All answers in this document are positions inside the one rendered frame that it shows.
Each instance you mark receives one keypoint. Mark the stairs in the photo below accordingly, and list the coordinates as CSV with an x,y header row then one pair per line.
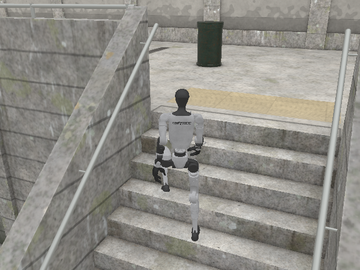
x,y
260,191

